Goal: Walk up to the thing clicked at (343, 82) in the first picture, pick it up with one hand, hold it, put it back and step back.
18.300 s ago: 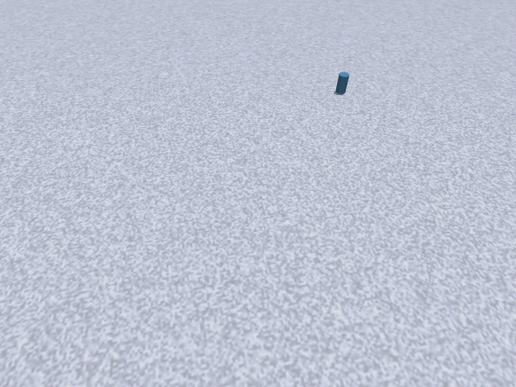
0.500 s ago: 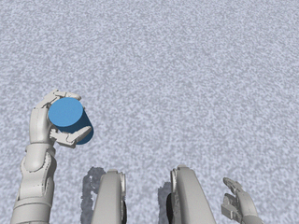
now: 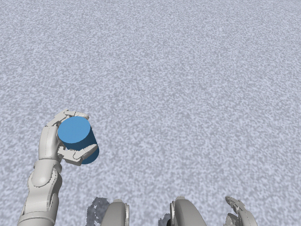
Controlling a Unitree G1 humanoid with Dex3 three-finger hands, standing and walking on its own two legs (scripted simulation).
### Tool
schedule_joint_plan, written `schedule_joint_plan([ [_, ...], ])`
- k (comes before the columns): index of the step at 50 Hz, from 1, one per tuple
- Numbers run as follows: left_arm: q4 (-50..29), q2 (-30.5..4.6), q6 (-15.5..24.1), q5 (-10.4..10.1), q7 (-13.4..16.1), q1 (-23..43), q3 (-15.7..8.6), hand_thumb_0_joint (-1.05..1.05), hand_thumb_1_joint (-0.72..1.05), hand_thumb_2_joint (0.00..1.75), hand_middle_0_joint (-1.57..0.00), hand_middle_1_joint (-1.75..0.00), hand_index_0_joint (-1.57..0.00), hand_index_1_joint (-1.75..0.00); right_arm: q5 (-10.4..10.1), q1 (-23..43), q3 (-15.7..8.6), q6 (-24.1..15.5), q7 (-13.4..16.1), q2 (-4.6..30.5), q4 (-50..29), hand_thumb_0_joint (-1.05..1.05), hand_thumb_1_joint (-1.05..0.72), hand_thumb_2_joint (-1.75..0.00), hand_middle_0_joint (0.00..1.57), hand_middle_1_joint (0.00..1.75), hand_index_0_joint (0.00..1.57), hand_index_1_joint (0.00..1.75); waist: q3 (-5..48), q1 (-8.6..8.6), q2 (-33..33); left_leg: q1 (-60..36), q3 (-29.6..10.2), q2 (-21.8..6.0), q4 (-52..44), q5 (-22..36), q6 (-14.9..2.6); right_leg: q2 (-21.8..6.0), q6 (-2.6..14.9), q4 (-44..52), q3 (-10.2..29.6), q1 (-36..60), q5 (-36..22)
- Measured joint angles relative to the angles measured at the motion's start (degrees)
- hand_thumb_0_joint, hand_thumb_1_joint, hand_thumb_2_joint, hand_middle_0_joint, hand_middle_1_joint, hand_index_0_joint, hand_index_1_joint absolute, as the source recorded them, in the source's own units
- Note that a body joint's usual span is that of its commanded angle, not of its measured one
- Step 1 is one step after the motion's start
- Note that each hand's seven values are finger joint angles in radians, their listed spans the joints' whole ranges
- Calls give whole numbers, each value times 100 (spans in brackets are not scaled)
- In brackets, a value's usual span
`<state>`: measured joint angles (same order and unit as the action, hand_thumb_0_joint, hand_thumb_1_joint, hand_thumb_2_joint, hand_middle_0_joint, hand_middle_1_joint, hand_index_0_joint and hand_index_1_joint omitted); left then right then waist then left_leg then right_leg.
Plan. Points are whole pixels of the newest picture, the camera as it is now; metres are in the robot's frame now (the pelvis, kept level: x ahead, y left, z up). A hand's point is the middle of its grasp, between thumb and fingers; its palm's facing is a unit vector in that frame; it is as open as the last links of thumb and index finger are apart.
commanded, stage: lift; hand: left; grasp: from the side
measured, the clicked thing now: (81, 142) +0.34 +0.18 +0.00
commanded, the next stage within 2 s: hold in 0.72 s
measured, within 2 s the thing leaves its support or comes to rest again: neither
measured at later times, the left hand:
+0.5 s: hand (78, 129) +0.34 +0.17 +0.07, palm faces +0.03 -1.00 -0.04, open 9.8 cm
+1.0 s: hand (77, 122) +0.35 +0.17 +0.09, palm faces +0.03 -1.00 -0.03, open 9.8 cm
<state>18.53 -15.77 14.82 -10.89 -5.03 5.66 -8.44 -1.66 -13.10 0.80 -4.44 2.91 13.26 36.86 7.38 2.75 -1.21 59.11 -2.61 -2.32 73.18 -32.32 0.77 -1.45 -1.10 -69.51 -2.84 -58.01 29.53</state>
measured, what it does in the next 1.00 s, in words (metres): rises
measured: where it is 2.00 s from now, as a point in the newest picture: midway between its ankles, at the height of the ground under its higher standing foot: outside the picture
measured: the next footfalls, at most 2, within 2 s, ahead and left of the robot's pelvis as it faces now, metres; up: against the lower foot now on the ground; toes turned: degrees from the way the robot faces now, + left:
none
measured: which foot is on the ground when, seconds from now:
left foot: down 0.00-1.00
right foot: down 0.00-1.00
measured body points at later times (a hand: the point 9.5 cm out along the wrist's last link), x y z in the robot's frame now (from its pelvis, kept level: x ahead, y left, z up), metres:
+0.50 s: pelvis +0.02 -0.01 +0.05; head +0.09 +0.00 +0.49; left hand +0.34 +0.22 +0.07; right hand +0.14 -0.26 -0.06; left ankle +0.03 +0.12 -0.63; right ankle +0.04 -0.14 -0.63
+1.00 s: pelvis +0.03 -0.01 +0.06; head +0.08 +0.00 +0.51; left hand +0.34 +0.22 +0.10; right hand +0.14 -0.26 -0.05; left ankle +0.03 +0.12 -0.63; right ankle +0.04 -0.14 -0.63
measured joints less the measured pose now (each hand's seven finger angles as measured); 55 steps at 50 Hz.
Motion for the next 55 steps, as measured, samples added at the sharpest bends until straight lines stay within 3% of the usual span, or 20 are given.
schedule_joint_plan([
  [40,701,208,318,-26,-414,52,-46,-2,-34,104,-69,-97,-74,-99,107,-87,8,143,182,-64,137,1,-90,-90,20,30,21,30,-462,-38,66,-2147,128,-22,-1832,537,58,36,50,1683,53,2052,-471],
  [55,680,252,301,42,-290,11,28,-2,-34,104,-69,-97,-74,-99,125,-91,-23,189,175,-83,185,1,-92,-90,20,30,21,30,-520,-76,55,-2555,150,-13,-2119,608,50,32,39,1975,65,2460,-546],
])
